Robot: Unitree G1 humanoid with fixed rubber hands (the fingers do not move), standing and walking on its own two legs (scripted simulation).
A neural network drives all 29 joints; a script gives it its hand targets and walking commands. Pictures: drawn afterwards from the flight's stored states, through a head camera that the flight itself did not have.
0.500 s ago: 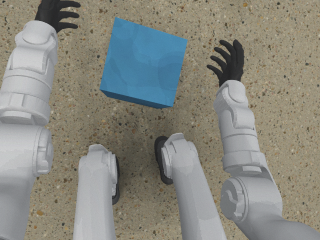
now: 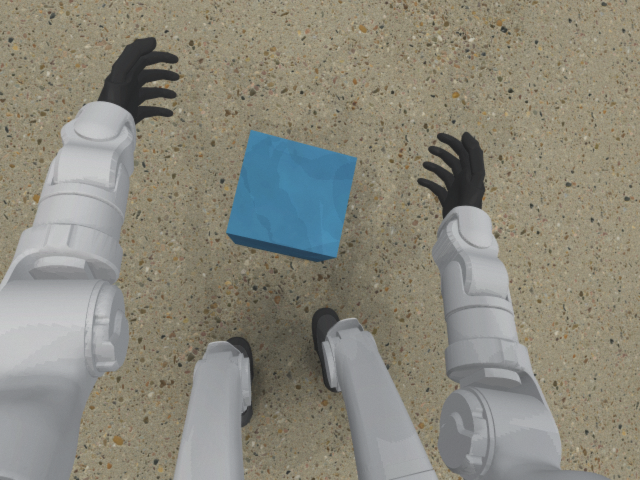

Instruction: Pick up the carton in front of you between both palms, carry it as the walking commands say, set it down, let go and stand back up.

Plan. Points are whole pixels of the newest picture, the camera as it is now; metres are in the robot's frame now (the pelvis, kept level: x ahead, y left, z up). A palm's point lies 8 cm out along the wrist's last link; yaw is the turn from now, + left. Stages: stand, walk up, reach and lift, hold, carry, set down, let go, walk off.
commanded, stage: let go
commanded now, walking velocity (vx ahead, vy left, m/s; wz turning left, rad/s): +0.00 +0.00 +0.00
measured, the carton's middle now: (289, 205) +0.48 -0.05 -0.50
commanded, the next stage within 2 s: stand in 1.30 s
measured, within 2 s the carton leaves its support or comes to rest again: neither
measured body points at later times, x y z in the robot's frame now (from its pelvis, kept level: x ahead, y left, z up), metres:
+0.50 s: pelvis +0.08 -0.03 +0.11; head +0.22 -0.01 +0.54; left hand +0.38 +0.19 +0.01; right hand +0.31 -0.26 +0.03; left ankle +0.05 +0.10 -0.59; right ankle +0.10 -0.13 -0.59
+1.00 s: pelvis +0.10 +0.00 +0.15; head +0.12 -0.01 +0.60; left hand +0.27 +0.24 +0.07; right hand +0.28 -0.23 +0.07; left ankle +0.05 +0.10 -0.59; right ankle +0.10 -0.13 -0.59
